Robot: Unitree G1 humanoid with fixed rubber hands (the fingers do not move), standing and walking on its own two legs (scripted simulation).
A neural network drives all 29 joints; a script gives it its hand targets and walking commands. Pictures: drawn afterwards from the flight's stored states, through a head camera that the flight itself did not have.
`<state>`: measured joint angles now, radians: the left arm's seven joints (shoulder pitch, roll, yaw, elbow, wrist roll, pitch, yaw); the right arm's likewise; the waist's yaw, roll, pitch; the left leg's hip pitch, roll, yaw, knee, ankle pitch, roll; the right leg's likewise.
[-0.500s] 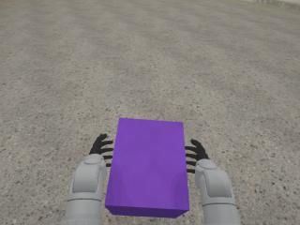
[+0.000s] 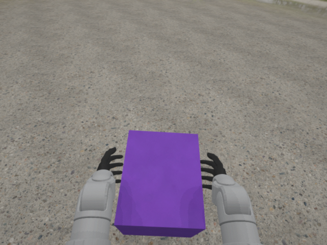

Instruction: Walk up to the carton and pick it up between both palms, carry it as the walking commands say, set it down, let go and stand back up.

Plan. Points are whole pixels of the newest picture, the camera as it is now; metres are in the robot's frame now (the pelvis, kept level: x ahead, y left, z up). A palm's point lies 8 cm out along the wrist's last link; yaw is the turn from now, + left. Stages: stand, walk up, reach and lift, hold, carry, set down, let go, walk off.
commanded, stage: carry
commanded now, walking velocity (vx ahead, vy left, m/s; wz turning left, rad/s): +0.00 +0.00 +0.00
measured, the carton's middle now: (160, 184) +0.33 +0.01 -0.05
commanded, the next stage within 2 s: none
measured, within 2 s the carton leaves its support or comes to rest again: neither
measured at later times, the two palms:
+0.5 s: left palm (113, 174) +0.29 +0.12 +0.06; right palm (228, 182) +0.28 -0.16 +0.05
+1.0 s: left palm (106, 181) +0.28 +0.14 +0.05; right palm (223, 185) +0.27 -0.15 +0.05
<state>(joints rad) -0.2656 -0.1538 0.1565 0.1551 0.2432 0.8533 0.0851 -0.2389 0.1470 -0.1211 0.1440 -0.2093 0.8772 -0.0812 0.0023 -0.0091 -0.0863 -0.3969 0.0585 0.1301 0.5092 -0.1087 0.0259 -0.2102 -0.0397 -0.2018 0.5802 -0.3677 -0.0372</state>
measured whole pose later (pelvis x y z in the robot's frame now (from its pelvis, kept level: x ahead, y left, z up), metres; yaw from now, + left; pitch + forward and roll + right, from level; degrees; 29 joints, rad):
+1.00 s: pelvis +0.00 -0.01 +0.00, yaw +0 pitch -1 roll +0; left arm -0.21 -0.14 0.13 0.09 0.21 0.86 0.09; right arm -0.19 0.14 -0.09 0.08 -0.19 0.89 -0.10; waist 0.00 0.00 -0.08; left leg -0.40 0.07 0.11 0.53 -0.11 0.01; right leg -0.21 -0.03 -0.21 0.59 -0.38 -0.05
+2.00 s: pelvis -0.08 +0.03 +0.00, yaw -11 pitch +3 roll +2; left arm -0.38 -0.19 0.15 -0.17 0.18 1.24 0.20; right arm -0.32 0.17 -0.13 -0.22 -0.10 1.26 -0.24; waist -0.01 -0.05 0.01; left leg -0.46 0.02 0.07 0.80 -0.42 -0.02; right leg -0.48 -0.01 -0.01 0.61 -0.19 -0.03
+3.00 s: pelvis -0.39 +0.20 +0.00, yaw -47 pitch +1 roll -3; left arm -0.38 -0.19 0.16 -0.19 0.14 1.23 0.27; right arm -0.36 0.18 -0.13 -0.16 -0.16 1.23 -0.19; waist 0.08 0.01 0.00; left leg -0.41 0.19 0.22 0.57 -0.17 0.02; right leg -0.43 -0.02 -0.06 0.93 -0.48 0.04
